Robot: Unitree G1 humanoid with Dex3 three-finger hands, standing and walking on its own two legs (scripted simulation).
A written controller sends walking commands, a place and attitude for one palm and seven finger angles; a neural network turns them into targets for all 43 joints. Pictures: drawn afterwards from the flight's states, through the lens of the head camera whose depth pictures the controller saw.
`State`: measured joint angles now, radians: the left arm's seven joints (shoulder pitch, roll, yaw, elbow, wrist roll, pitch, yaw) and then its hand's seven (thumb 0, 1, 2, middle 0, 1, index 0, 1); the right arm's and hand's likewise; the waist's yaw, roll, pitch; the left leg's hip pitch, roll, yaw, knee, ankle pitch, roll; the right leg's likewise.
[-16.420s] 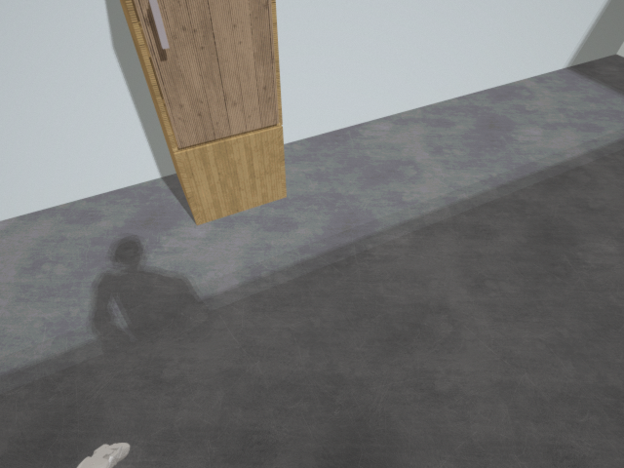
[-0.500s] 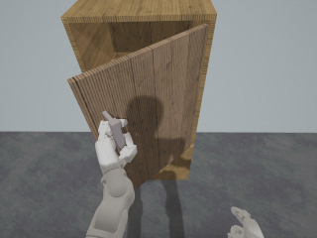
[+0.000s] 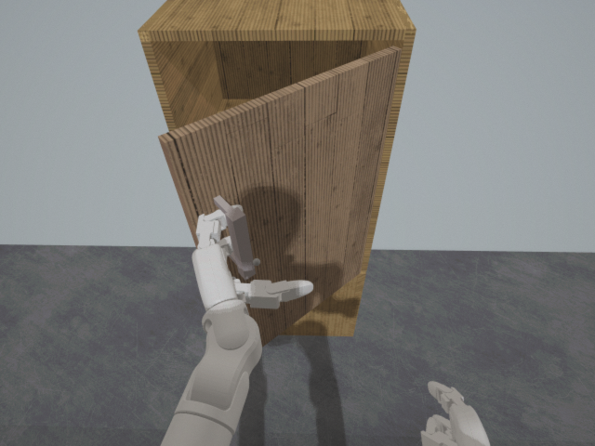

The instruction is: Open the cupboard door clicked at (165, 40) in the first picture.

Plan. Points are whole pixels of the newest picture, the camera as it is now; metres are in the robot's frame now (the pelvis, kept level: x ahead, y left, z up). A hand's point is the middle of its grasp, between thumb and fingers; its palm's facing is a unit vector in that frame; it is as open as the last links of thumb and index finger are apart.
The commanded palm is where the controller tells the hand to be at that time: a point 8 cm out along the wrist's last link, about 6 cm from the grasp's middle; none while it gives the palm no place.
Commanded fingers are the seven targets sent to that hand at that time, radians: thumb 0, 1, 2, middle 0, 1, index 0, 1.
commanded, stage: open thumb and fingers to let go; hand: left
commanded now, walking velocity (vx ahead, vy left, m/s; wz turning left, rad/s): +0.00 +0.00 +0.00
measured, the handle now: (234, 238) +0.37 +0.12 +0.09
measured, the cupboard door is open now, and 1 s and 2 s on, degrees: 41 42 42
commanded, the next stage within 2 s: slide the hand sideways off the handle in 0.18 s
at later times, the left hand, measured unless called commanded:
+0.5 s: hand (249, 282) +0.30 +0.09 +0.09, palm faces -0.05 -0.99 -0.10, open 16.3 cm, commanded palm +0.28 +0.12 +0.09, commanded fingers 0.00 -0.50 0.30 -0.15 -0.30 -0.15 -0.30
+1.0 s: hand (231, 303) +0.27 +0.11 +0.09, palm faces +0.00 -1.00 -0.03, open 16.2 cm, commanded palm +0.23 +0.16 +0.09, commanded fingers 0.00 -0.50 0.30 -0.15 -0.30 -0.15 -0.30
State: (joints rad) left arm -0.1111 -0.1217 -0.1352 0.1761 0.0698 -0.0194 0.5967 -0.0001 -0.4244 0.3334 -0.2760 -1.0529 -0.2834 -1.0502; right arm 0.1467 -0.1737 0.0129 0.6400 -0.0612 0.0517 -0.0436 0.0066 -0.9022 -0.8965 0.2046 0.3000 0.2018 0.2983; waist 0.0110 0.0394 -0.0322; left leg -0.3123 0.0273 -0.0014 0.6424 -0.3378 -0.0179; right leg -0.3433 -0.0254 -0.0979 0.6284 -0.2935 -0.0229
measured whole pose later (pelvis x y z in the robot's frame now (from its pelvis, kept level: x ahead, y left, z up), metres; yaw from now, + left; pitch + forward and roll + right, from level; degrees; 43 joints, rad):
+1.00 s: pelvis +0.00 +0.00 +0.00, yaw -2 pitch +0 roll +0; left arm 0.14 0.10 -0.06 -0.03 -0.11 -0.10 0.02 -0.01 -0.50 0.30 -0.18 -0.32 -0.17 -0.31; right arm 0.20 -0.20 0.05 0.56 0.00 -0.06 -0.04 0.01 -0.90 -0.90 0.21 0.30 0.20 0.30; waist 0.03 0.03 -0.01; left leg -0.30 0.04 0.03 0.63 -0.34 -0.02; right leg -0.35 -0.02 -0.07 0.63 -0.29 -0.02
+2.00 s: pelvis +0.00 +0.01 -0.01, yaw +0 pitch +0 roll -1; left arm 0.40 0.22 0.13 -0.32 -0.24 -0.04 -0.16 -0.01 -0.50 0.30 -0.15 -0.30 -0.15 -0.30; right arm 0.25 -0.23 0.07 0.56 0.03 -0.24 -0.08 0.01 -0.90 -0.90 0.21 0.30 0.20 0.30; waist 0.05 0.06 -0.04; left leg -0.35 0.03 0.00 0.73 -0.39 -0.01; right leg -0.37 -0.03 -0.09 0.69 -0.33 -0.01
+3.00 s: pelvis +0.03 +0.01 +0.02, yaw -2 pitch -5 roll -1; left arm 0.43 0.32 0.33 -0.36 -0.04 -0.10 0.11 0.01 0.85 0.88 -0.20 -0.30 -0.20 -0.30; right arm 0.18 -0.22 0.02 0.66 -0.02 -0.12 -0.07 0.01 -0.90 -0.90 0.21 0.30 0.20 0.30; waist 0.08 0.06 0.05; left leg -0.04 0.03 0.04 0.39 -0.27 0.00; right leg -0.08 -0.01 -0.06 0.36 -0.20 0.00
